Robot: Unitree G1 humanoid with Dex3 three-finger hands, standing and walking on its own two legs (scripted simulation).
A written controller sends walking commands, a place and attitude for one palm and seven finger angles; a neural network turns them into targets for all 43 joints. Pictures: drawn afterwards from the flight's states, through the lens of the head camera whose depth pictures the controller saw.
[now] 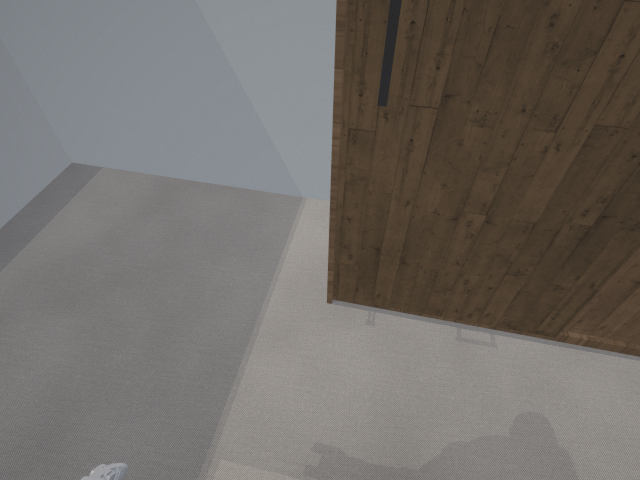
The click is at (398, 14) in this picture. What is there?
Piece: wardrobe's sliding door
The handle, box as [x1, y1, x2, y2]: [377, 0, 401, 106]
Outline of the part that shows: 401,0 390,0 377,105 386,105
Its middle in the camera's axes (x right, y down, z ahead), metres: +0.13 -0.38 +0.69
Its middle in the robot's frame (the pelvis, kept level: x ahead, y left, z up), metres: +0.81 -0.08 +0.23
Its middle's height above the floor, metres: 1.00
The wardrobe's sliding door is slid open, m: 0.00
